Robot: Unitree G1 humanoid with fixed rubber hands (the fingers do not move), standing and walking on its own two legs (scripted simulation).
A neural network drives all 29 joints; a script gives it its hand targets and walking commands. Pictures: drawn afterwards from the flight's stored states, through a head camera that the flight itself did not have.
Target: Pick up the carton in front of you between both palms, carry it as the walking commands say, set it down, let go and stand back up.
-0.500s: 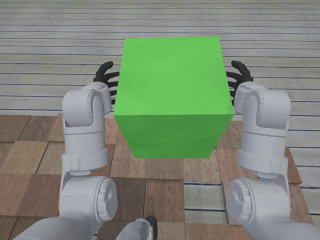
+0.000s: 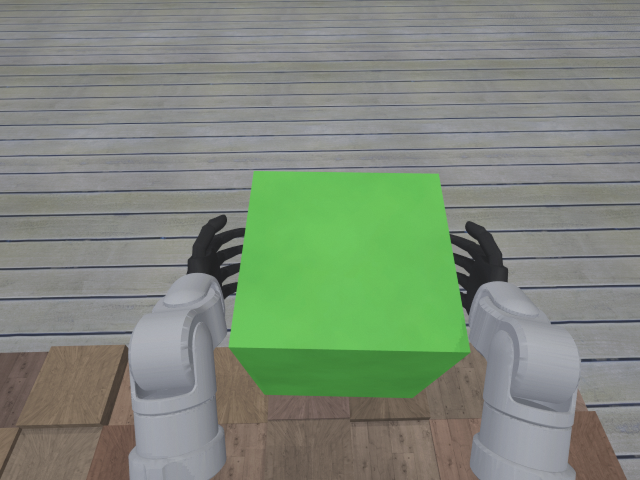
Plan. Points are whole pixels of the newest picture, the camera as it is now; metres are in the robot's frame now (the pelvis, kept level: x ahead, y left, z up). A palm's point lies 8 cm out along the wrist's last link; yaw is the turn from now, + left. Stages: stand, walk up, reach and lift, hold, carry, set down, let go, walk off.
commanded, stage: carry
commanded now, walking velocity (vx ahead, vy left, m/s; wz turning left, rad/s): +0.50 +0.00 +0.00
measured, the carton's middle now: (341, 296) +0.32 +0.00 +0.05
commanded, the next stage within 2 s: none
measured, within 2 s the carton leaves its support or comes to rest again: neither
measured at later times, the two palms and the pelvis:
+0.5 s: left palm (248, 100) +0.62 +0.15 +0.14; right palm (438, 111) +0.60 -0.15 +0.14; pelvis +0.29 +0.02 +0.03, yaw +0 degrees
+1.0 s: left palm (278, 2) +0.98 +0.13 +0.17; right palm (417, 1) +1.00 -0.17 +0.17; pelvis +0.60 -0.03 +0.03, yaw +0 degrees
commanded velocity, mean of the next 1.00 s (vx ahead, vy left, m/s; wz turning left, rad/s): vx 0.50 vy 0.00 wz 0.00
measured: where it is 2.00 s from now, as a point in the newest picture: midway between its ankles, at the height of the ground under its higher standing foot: (321, 211)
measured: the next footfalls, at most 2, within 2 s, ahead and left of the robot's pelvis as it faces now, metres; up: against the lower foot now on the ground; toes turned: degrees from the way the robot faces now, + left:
left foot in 0.28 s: +0.35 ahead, +0.13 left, +0.05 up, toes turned +7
right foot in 0.70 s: +0.56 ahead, -0.10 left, +0.03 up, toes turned -5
